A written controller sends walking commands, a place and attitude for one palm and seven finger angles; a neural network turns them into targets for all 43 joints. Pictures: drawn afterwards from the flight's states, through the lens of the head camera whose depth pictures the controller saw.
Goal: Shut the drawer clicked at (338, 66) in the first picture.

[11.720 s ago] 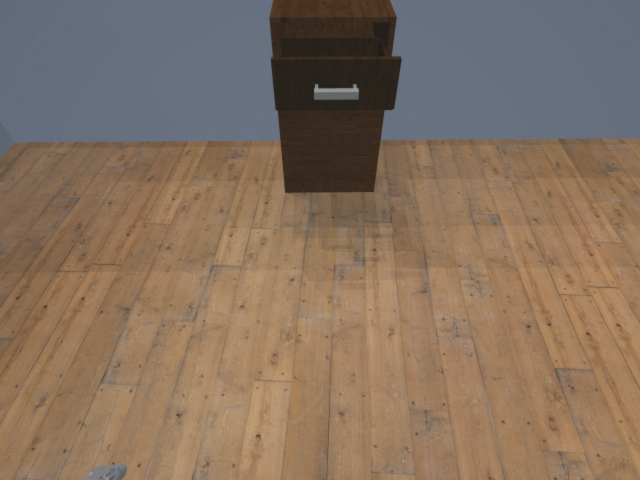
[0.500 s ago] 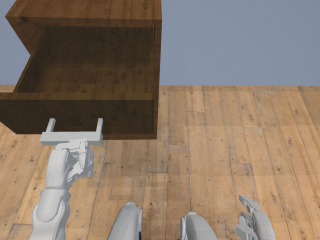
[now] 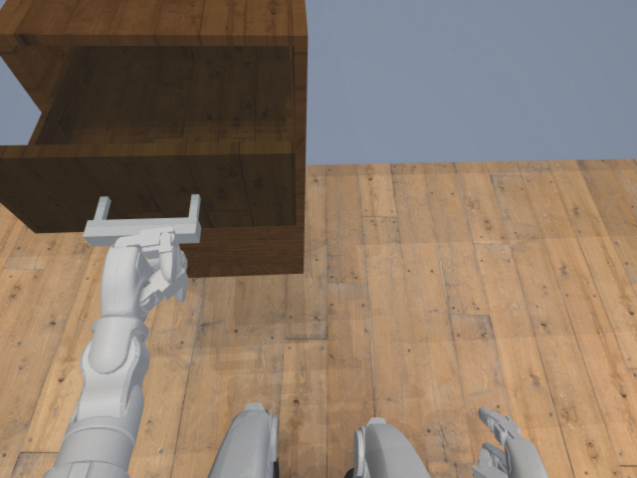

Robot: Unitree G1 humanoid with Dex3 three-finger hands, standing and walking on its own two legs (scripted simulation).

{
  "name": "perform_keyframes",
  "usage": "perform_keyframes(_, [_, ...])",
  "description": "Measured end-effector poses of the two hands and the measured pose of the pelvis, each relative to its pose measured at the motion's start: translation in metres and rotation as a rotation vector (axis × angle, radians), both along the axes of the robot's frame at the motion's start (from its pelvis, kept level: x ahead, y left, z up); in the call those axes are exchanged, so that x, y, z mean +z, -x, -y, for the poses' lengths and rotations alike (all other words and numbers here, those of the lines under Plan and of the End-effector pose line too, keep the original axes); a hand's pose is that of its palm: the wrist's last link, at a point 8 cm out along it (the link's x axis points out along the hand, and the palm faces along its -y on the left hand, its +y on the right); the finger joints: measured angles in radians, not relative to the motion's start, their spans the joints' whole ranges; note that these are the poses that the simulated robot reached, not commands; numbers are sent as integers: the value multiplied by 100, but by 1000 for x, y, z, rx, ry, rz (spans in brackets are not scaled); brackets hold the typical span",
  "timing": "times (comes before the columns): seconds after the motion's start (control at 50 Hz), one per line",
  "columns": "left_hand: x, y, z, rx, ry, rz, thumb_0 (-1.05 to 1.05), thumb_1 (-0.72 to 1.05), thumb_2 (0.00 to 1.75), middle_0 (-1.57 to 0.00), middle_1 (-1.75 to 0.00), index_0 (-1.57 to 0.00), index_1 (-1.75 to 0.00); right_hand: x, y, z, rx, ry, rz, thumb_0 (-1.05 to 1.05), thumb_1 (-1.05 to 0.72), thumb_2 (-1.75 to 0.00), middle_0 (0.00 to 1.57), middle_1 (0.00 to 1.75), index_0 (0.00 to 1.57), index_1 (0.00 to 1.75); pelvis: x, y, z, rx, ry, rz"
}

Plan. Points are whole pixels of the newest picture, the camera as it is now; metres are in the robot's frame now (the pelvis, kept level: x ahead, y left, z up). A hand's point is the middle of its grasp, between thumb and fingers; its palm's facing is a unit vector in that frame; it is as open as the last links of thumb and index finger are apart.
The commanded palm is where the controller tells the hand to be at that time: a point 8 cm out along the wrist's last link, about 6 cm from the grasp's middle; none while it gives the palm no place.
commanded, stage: push the drawer shut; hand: left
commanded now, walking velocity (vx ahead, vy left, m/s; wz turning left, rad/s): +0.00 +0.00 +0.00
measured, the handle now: (147, 217) +0.43 +0.24 +0.03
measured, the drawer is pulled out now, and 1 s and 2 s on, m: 0.21 0.08 0.00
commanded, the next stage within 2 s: none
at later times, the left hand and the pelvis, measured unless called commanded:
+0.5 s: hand (185, 227) +0.42 +0.19 +0.03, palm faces +0.07 -1.00 -0.05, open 3.2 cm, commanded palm +0.40 +0.24 +0.03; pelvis +0.00 +0.00 +0.00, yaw -1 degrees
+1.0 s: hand (189, 191) +0.47 +0.19 +0.03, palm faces +0.08 -1.00 -0.04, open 3.3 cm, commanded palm +0.46 +0.23 +0.03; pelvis +0.00 +0.01 -0.01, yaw -2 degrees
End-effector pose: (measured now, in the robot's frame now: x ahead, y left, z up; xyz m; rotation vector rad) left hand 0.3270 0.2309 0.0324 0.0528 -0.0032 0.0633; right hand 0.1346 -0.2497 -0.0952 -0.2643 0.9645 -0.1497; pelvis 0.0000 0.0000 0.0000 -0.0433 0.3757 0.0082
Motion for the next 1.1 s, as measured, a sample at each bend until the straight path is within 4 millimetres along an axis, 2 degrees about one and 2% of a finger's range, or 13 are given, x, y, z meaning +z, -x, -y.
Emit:
perform_keyframes(0.32, [-2, -37, -6, 5, -1, 8, 1, 83, 90, -140, -160, -140, -160, -7, 22, 3, -30, 12, -83, 1, -91, -90, 20, 30, 20, 30, -1, 2, -3, -3, 3, -16])
perform_keyframes(0.76, [-1, -94, -12, 9, 6, 2, 2, 82, 88, -140, -160, -140, -160, -13, 74, 9, -104, 24, -234, 1, -91, -90, 20, 30, 20, 30, -5, 2, -5, -17, 8, -50])
perform_keyframes(1.1, [1, -130, -13, 17, 8, 3, 5, 82, 88, -140, -160, -140, -160, -18, 103, 7, -135, 28, -327, 1, -91, -90, 20, 30, 20, 30, -10, 4, -7, -24, 16, -76])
